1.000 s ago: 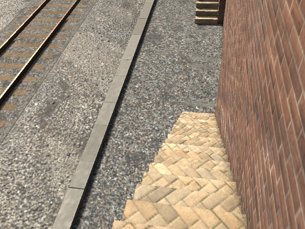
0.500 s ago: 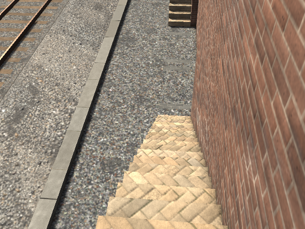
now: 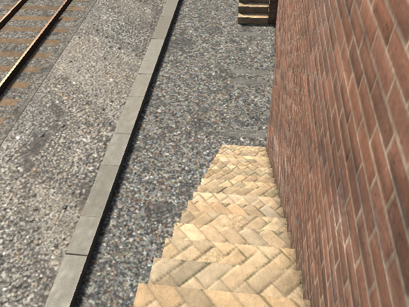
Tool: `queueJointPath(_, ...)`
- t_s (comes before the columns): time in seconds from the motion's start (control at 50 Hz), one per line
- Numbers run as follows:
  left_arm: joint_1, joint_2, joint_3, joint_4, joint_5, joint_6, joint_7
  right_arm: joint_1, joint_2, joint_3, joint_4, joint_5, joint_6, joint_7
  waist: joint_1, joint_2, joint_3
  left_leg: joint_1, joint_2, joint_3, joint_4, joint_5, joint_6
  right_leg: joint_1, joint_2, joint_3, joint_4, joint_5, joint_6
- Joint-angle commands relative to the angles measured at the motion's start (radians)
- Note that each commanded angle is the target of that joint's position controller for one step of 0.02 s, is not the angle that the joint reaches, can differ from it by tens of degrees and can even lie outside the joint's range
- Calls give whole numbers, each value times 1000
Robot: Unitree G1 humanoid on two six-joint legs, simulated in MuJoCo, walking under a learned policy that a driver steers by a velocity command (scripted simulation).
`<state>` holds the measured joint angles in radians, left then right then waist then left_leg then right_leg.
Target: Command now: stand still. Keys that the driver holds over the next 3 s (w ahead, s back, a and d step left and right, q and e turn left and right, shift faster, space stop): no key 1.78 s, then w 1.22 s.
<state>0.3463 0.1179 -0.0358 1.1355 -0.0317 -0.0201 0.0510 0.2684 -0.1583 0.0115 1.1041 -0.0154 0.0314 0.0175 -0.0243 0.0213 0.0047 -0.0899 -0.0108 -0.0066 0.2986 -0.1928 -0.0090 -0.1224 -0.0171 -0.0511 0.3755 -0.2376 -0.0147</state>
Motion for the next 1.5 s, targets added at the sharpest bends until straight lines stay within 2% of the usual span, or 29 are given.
queueJointPath(0.02,96,79,12,5,1,-3,2,45,-55,-8,-14,-2,-7,2,1,-42,63,-18,115,-88,-45,177,31,-40,-139,113,-72,204,11)
queueJointPath(0.56,107,75,23,14,6,-9,-2,52,-47,-11,8,-3,-9,3,-4,-37,66,-41,107,-74,-60,135,31,-61,-124,105,-79,119,13)
queueJointPath(0.6,120,70,22,20,15,0,-4,44,-58,-14,-6,-2,-3,2,0,-47,71,-71,97,-70,-53,88,42,-58,-102,83,-69,85,10)
queueJointPath(0.7,127,71,21,18,14,-1,-3,49,-50,-13,-10,-3,-3,1,-2,-31,71,-84,95,-69,-46,85,42,-63,-104,83,-61,94,6)
queueJointPath(0.84,138,68,20,17,13,-3,-4,50,-50,-13,-13,-2,-2,1,-4,-32,69,-81,96,-69,-37,86,43,-66,-105,85,-60,99,5)
queueJointPath(0.86,145,55,15,20,14,-5,-4,50,-56,-14,-15,-5,-2,2,-4,-28,73,-82,98,-72,-45,90,42,-70,-107,83,-57,91,5)
queueJointPath(1.02,159,57,13,23,12,-9,-4,45,-52,-14,-19,-3,-2,3,-3,-38,69,-70,99,-72,-40,103,40,-70,-108,87,-59,102,6)
queueJointPath(1.06,150,63,13,18,3,-18,-3,55,-41,-12,-7,-3,-6,3,-8,-30,64,-38,110,-76,-47,146,29,-78,-131,110,-69,139,10)
queueJointPath(1.14,149,57,12,20,3,-20,-3,51,-47,-13,-2,0,-11,5,-4,-46,60,-34,111,-76,-51,152,30,-65,-124,108,-73,135,14)
queueJointPath(1.42,139,57,15,23,4,-19,-3,58,-48,-14,8,-2,-13,5,-1,-44,66,-40,112,-72,-58,150,22,-63,-124,112,-79,128,14)
queueJointPath(1.44,126,79,19,16,3,-22,-2,36,-56,-15,6,3,-5,0,12,-44,72,-52,105,-64,-49,152,14,-59,-115,102,-86,145,17)
queueJointPath(1.48,126,70,18,19,1,-25,-2,40,-55,-14,5,2,0,-2,7,-45,62,-49,106,-63,-50,146,12,-51,-116,105,-88,156,17)
queueJointPath(1.5,118,57,16,6,-24,-25,1,20,-29,-9,-6,-1,2,-4,21,-67,76,-58,96,-66,-46,128,4,-52,-139,136,-128,156,38)
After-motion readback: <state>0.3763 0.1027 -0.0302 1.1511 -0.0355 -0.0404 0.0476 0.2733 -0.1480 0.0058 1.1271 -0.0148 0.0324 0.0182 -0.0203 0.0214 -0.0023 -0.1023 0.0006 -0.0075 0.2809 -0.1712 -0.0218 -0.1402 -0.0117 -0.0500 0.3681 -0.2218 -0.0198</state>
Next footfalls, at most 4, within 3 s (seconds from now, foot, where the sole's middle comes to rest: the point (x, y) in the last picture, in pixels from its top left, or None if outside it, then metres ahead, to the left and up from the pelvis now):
2.46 right None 0.24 -0.06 -0.98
2.94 left None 0.52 0.08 -1.17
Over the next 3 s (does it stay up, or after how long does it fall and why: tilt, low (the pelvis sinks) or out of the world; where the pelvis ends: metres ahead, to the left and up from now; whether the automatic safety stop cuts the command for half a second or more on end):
stays up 0.44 0.00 -0.40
